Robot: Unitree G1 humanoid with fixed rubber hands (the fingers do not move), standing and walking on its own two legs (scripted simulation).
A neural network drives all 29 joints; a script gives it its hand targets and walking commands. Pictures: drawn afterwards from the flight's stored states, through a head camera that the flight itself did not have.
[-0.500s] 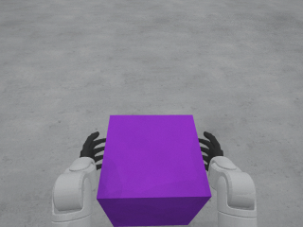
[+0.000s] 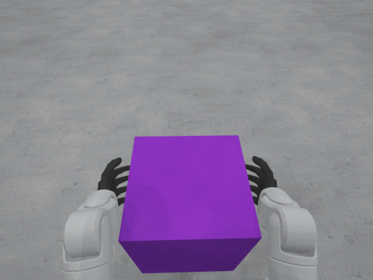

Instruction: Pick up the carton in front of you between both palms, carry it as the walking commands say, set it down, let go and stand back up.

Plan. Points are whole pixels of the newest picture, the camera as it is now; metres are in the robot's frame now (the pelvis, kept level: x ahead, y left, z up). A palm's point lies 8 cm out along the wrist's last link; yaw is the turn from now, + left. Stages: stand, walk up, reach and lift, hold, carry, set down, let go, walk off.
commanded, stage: carry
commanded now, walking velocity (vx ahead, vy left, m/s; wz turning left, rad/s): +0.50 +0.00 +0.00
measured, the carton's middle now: (187, 208) +0.28 +0.00 +0.02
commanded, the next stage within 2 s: none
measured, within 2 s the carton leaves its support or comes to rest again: neither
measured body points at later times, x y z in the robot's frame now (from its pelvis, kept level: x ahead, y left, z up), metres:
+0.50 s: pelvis +0.31 +0.02 -0.01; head +0.33 +0.02 +0.44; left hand +0.60 +0.16 +0.07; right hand +0.59 -0.14 +0.08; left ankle +0.23 +0.11 -0.75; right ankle +0.43 -0.09 -0.73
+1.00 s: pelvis +0.44 +0.02 -0.01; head +0.43 +0.02 +0.44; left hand +0.72 +0.17 +0.07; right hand +0.72 -0.13 +0.07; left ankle +0.33 +0.12 -0.74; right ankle +0.44 -0.08 -0.74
